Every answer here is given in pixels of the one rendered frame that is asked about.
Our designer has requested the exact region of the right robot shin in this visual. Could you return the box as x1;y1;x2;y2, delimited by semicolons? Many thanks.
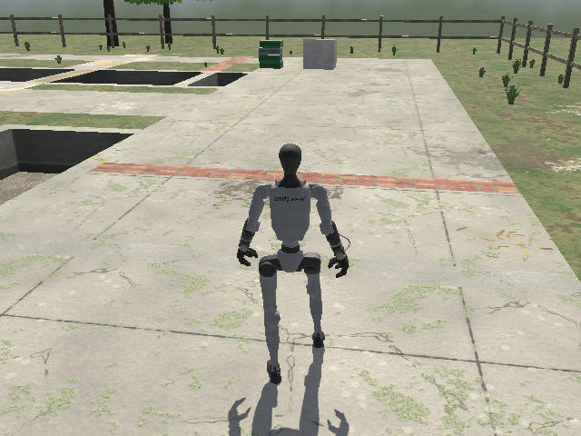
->
310;281;322;337

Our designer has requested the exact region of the left robot forearm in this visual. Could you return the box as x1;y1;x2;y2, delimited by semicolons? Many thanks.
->
238;218;255;252

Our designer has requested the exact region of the left robot shin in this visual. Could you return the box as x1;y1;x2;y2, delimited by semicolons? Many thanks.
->
264;311;280;372

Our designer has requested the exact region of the robot right hand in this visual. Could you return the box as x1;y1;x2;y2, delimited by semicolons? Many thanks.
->
328;254;349;278

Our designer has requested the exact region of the robot left hand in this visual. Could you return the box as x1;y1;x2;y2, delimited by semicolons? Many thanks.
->
237;248;258;266

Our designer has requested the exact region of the right robot upper arm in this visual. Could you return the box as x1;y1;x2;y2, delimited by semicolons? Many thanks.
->
309;183;334;235

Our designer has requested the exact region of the left robot upper arm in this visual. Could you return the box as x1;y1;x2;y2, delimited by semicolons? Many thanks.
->
245;183;271;232

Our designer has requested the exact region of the robot shin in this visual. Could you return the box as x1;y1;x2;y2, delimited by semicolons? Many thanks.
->
264;311;280;372
310;281;322;337

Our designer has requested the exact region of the right robot forearm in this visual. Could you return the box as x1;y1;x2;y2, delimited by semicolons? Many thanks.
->
326;221;346;260

